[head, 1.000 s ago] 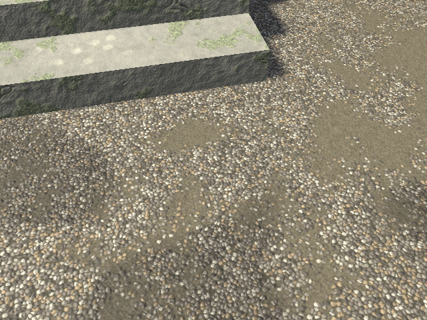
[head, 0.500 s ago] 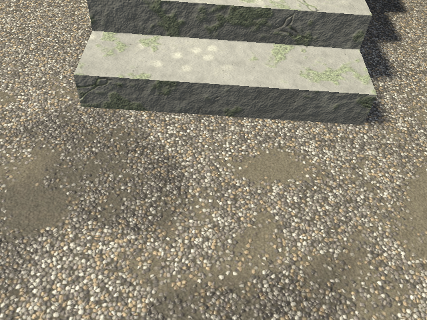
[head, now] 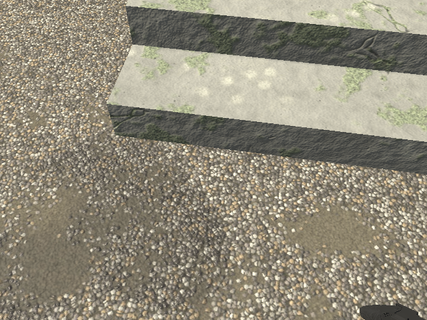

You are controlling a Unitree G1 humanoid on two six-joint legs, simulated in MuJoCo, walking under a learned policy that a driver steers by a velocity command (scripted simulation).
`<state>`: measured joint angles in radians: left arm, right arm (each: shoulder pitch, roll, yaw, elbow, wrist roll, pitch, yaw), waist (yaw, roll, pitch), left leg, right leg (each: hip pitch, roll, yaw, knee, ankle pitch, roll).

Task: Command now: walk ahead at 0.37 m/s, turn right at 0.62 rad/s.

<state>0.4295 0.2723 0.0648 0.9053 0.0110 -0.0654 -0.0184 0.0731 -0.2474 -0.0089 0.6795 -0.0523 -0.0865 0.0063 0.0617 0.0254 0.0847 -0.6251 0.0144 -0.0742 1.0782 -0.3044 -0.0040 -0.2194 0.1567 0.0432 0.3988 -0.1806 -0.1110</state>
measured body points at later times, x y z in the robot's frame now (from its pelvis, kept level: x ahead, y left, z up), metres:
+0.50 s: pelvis +0.16 +0.03 +0.00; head +0.19 +0.02 +0.44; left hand +0.42 +0.22 -0.10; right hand +0.14 -0.26 -0.12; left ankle +0.28 +0.11 -0.74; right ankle +0.12 -0.07 -0.69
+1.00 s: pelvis +0.27 -0.01 +0.00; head +0.28 -0.02 +0.45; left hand +0.40 +0.24 -0.12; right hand +0.31 -0.30 -0.12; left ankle +0.44 +0.07 -0.69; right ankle +0.12 -0.07 -0.74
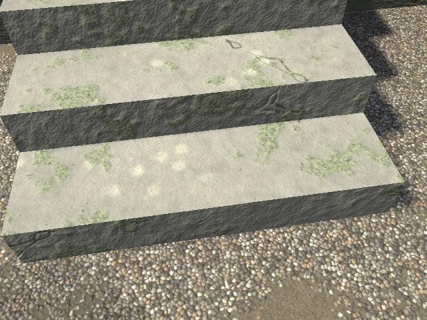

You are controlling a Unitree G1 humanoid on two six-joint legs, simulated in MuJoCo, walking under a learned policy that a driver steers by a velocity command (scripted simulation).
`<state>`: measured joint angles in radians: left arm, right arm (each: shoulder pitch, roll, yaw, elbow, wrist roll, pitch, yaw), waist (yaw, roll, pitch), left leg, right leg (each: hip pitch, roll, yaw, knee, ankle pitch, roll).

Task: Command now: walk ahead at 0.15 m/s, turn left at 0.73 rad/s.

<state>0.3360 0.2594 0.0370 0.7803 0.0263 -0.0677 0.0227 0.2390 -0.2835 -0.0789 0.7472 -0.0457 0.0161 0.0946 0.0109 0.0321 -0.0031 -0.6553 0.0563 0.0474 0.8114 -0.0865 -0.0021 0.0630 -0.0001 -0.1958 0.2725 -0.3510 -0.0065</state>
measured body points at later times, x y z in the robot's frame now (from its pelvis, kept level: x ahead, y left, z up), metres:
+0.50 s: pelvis +0.10 +0.03 +0.01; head +0.09 +0.02 +0.46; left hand +0.05 +0.30 -0.12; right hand +0.34 -0.18 -0.08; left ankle +0.16 +0.11 -0.73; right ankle +0.13 -0.10 -0.69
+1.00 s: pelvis +0.29 +0.03 +0.00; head +0.32 +0.00 +0.44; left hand +0.21 +0.32 -0.11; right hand +0.54 -0.20 -0.08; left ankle +0.42 +0.16 -0.72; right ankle +0.09 -0.07 -0.74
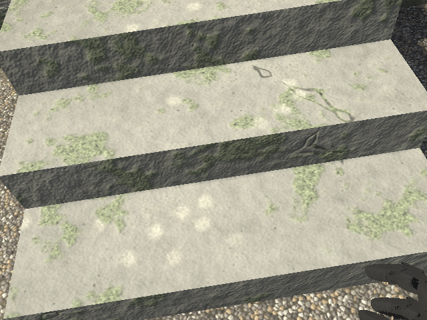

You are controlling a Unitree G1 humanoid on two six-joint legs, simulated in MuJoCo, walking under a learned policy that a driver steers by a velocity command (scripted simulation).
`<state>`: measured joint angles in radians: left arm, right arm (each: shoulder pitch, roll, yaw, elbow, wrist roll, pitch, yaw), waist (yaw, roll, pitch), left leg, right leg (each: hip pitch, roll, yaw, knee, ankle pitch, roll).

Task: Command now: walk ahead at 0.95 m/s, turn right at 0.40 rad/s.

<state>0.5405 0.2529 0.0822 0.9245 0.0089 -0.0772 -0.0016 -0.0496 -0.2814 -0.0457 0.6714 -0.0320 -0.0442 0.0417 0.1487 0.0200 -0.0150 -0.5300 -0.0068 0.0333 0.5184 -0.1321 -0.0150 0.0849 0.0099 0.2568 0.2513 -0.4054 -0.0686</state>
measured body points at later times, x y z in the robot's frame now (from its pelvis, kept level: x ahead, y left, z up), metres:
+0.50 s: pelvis +0.34 +0.01 +0.00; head +0.38 +0.00 +0.45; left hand +0.52 +0.23 -0.10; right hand +0.37 -0.24 -0.14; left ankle +0.24 +0.13 -0.57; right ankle +0.39 -0.11 -0.73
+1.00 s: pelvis +0.53 +0.12 +0.13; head +0.55 +0.16 +0.58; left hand +0.64 +0.40 +0.05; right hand +0.77 -0.05 +0.03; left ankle +0.57 +0.18 -0.56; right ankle +0.61 -0.04 -0.39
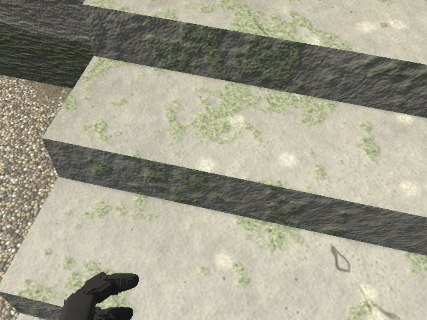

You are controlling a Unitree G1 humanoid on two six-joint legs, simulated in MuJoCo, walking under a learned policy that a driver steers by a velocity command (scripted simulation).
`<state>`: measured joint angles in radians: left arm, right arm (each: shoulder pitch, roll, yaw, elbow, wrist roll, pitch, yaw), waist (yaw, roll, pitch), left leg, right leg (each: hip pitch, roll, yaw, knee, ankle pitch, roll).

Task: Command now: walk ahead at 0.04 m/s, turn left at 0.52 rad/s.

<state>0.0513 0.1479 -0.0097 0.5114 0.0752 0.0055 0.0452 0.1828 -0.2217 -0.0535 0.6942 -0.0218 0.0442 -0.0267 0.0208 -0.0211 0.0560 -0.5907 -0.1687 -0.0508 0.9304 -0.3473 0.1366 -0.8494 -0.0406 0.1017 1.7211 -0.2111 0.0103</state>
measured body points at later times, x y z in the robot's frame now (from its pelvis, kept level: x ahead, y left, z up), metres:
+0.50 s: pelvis +0.16 -0.06 +0.05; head +0.18 -0.04 +0.50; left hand +0.38 +0.12 -0.06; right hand +0.10 -0.30 -0.07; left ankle +0.07 +0.04 -0.68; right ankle +0.16 -0.19 -0.35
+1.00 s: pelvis +0.50 -0.25 +0.22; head +0.49 -0.24 +0.67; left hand +0.51 -0.02 +0.06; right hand +0.67 -0.49 +0.17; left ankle +0.62 -0.15 -0.16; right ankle +0.38 -0.26 -0.51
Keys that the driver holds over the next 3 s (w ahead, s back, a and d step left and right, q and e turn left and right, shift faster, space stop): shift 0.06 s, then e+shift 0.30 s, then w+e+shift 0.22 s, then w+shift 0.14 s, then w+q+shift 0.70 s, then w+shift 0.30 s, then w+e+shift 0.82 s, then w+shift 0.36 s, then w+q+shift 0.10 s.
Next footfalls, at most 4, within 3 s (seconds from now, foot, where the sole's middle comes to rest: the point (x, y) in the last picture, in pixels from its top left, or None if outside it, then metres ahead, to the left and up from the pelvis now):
0.68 right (329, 310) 0.41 -0.28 -0.54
1.16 left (332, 155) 0.76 -0.29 -0.37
1.50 right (403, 17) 1.15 -0.51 -0.19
1.90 left None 1.49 -0.19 -0.01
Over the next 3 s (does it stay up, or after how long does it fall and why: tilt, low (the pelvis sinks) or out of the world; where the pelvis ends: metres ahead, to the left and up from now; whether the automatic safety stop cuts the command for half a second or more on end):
stays up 2.31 -0.44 0.76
